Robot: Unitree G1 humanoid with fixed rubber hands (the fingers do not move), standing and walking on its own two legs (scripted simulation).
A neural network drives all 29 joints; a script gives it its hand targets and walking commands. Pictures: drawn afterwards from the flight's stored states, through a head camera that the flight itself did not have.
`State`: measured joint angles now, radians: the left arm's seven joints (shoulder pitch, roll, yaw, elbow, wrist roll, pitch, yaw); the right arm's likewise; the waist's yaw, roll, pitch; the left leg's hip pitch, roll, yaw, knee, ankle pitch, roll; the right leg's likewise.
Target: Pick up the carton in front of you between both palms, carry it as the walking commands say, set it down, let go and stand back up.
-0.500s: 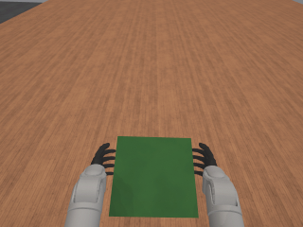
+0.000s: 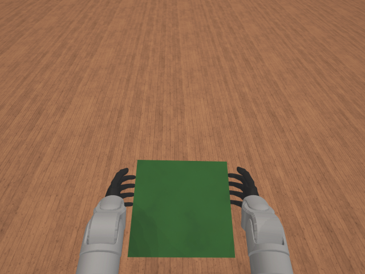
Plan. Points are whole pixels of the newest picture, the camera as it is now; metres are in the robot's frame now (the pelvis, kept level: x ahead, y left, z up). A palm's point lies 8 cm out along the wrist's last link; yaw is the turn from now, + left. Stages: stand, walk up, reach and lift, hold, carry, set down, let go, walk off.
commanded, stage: carry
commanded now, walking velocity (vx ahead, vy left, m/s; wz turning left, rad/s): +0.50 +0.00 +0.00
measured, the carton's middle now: (180, 212) +0.32 +0.01 -0.09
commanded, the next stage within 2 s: none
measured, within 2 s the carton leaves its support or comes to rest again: neither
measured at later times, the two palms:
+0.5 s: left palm (123, 136) +0.50 +0.18 +0.00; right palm (222, 129) +0.55 -0.11 +0.00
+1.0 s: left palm (129, 82) +0.73 +0.20 +0.04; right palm (213, 77) +0.75 -0.09 +0.06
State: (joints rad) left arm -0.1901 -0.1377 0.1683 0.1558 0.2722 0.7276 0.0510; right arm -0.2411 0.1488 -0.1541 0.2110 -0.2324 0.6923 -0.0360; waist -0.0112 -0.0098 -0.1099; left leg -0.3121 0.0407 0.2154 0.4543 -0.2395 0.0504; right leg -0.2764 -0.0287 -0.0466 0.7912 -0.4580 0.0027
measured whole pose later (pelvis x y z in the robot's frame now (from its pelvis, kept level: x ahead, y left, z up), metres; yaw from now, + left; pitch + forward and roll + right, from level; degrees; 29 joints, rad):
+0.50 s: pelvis +0.25 -0.01 +0.00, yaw +6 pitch +5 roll -2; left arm -0.18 -0.14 0.15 0.20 0.24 0.68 0.04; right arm -0.19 0.14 -0.15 0.20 -0.22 0.66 -0.06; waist 0.03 0.03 -0.04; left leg -0.34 0.05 0.12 0.55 -0.35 -0.01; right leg -0.28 -0.04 -0.20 0.45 -0.24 -0.01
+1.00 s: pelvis +0.45 +0.02 +0.00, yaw +2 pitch +1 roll -2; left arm -0.17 -0.13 0.17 0.05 0.26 0.74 0.06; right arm -0.22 0.14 -0.08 0.07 -0.20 0.74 -0.05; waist 0.02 0.01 -0.03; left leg -0.28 0.03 0.20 0.39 -0.04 0.07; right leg -0.13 -0.06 -0.13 0.75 -0.36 0.00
